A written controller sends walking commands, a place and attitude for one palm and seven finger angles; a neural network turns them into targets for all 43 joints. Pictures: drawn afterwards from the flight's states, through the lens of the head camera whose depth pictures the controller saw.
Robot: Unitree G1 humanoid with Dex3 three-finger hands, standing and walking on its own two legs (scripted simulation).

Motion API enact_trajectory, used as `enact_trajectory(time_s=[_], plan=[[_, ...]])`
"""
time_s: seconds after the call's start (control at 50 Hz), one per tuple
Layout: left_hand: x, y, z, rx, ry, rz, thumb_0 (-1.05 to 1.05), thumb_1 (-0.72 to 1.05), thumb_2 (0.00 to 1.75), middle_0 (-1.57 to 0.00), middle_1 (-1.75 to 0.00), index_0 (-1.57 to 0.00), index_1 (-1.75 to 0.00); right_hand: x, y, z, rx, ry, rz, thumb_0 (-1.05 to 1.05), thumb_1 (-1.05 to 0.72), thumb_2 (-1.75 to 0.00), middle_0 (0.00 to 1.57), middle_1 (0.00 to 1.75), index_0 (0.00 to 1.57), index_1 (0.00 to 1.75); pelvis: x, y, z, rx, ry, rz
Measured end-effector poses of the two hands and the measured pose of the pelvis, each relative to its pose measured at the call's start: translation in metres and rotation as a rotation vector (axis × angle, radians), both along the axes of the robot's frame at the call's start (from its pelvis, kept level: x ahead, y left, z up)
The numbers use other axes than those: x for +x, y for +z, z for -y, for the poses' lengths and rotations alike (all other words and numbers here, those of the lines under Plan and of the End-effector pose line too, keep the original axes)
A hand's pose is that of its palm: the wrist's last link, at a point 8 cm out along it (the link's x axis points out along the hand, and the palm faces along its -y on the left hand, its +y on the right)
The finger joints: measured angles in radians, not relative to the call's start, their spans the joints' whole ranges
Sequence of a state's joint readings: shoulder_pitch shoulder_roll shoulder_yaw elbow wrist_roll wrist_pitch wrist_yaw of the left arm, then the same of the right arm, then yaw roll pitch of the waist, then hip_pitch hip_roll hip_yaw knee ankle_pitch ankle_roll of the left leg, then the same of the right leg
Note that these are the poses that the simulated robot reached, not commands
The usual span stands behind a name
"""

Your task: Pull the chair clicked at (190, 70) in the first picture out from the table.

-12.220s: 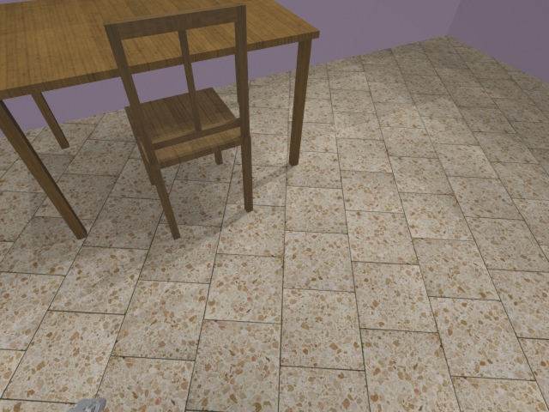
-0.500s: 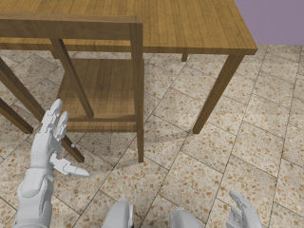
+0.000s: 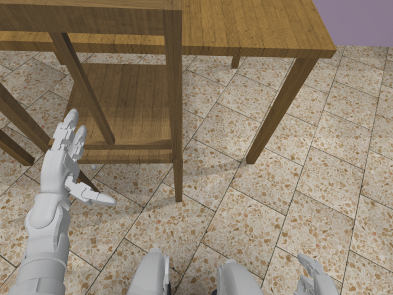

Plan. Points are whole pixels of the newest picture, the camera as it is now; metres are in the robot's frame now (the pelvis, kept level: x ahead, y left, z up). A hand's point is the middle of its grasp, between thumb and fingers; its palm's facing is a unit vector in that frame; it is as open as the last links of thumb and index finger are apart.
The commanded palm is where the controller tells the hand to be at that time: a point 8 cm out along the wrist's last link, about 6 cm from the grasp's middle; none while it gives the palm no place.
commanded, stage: aim the fingers beside a spindle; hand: left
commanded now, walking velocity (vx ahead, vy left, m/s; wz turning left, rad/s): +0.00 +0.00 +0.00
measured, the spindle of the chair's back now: (91, 101) +0.50 +0.25 +0.04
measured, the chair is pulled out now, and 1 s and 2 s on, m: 0.00 0.00 0.00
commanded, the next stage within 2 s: push the fingers through the gap in 0.64 s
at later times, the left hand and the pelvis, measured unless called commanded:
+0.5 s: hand (94, 170) +0.34 +0.21 +0.02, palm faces +0.05 -1.00 -0.03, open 16.9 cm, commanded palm +0.32 +0.26 +0.03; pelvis +0.00 +0.00 +0.00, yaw +0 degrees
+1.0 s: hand (95, 160) +0.37 +0.22 +0.02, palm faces +0.05 -1.00 -0.03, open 16.9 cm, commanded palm +0.35 +0.26 +0.02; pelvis +0.00 -0.01 -0.01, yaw +0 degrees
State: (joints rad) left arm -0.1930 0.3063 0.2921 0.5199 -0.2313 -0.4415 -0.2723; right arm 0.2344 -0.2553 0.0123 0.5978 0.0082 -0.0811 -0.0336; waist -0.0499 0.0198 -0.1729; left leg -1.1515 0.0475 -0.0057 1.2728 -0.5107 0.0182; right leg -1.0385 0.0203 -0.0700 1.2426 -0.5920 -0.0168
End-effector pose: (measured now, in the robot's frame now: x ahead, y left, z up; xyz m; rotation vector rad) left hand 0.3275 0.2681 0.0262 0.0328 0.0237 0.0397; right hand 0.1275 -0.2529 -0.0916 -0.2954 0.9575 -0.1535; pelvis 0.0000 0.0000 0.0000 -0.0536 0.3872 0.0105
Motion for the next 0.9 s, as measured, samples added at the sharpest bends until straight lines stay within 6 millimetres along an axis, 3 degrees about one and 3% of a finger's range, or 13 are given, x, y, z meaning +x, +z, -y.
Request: enact_trajectory(time_s=[0.12,0.26,0.42,0.56,0.66,0.78,0.9], plan=[[0.009,-0.005,-0.002,0.001,0.01,-0.006,-0.01,-0.5,0.3,-0.06,-0.08,-0.06,-0.08,-0.008,-0.005,0.002,0.002,-0.018,-0.029,0.01,-0.91,-0.9,0.2,0.29,0.2,0.3,0.0,-0.003,0.001,0.001,-0.007,-0.01],[0.004,-0.003,-0.007,0.007,0.014,-0.003,-0.01,-0.5,0.3,-0.06,-0.08,-0.06,-0.08,-0.014,-0.005,0.003,0.009,-0.037,-0.048,0.01,-0.91,-0.9,0.2,0.29,0.2,0.3,0.001,-0.002,0.001,0.001,-0.011,-0.011],[-0.007,-0.003,-0.003,0.001,0.013,-0.005,-0.01,-0.5,0.3,-0.06,-0.08,-0.06,-0.08,-0.008,-0.003,0.003,0.006,-0.023,-0.034,0.01,-0.91,-0.9,0.2,0.29,0.2,0.3,0.002,0.0,0.001,0.001,-0.004,-0.008],[-0.006,0.0,0.008,0.003,0.0,0.015,-0.01,-0.5,0.3,-0.06,-0.08,-0.06,-0.08,0.003,-0.001,0.003,0.007,-0.006,-0.001,0.01,-0.91,-0.9,0.2,0.29,0.2,0.3,0.001,0.0,0.002,0.003,-0.002,-0.003],[-0.005,-0.001,0.004,0.008,0.018,0.004,-0.01,-0.5,0.3,-0.06,-0.08,-0.06,-0.08,0.008,-0.001,0.002,0.014,-0.001,0.014,0.01,-0.91,-0.9,0.2,0.29,0.2,0.3,0.0,-0.001,0.004,0.005,-0.004,-0.001],[-0.007,0.0,-0.007,0.013,0.035,0.007,-0.01,-0.5,0.3,-0.06,-0.08,-0.06,-0.08,0.007,-0.002,0.003,0.013,-0.001,0.009,0.01,-0.91,-0.9,0.2,0.29,0.2,0.3,-0.001,-0.002,0.006,0.003,-0.002,-0.001],[0.0,0.0,-0.003,0.006,0.011,0.011,-0.01,-0.5,0.3,-0.06,-0.08,-0.06,-0.08,0.0,-0.006,0.006,0.001,-0.001,-0.017,0.01,-0.91,-0.9,0.2,0.29,0.2,0.3,-0.001,-0.003,0.006,0.0,0.003,-0.005]])
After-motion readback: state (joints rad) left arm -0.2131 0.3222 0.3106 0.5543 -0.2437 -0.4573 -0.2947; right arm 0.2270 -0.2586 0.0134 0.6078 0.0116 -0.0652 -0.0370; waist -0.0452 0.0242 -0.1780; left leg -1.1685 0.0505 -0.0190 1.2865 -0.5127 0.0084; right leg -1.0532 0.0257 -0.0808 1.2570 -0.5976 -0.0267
